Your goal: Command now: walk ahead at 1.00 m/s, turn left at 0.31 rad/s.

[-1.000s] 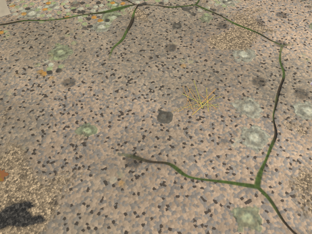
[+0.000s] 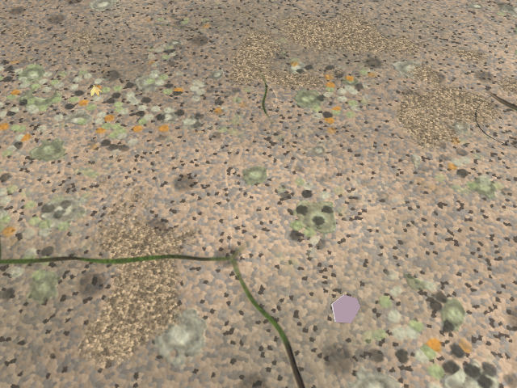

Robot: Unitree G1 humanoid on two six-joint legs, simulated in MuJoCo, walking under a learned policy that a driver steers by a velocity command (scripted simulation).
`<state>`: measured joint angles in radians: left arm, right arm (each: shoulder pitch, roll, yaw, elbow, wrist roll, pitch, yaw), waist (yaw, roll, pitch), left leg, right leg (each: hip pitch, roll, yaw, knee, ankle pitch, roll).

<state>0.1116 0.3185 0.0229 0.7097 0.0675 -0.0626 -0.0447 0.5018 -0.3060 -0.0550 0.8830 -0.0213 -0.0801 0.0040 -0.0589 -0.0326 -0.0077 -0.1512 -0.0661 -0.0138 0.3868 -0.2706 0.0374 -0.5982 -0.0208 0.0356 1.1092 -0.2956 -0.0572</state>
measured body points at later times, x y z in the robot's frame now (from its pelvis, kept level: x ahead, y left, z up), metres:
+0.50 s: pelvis +0.45 +0.03 -0.02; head +0.48 +0.05 +0.43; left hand +0.30 +0.29 -0.14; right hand +0.77 -0.12 -0.07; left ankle +0.59 +0.19 -0.68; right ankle +0.33 -0.12 -0.74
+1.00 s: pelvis +0.88 +0.24 -0.02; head +0.91 +0.25 +0.43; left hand +0.95 +0.54 -0.12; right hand +0.99 -0.02 -0.15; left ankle +0.68 +0.18 -0.74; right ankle +1.15 +0.26 -0.69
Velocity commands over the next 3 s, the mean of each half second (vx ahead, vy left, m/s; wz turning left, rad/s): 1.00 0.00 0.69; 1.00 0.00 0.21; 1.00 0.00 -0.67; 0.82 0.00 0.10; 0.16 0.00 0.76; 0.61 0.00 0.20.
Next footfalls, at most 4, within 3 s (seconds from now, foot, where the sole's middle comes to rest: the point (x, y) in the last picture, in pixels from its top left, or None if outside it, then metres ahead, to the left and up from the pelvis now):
0.18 right None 0.37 -0.12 -0.78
0.62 left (181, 316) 0.71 0.20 -0.78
1.08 right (155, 195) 1.16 0.31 -0.78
1.50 left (97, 122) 1.55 0.56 -0.78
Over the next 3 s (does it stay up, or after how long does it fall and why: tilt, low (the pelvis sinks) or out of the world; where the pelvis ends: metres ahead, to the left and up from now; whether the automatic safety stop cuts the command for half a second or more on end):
stays up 2.15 0.58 0.01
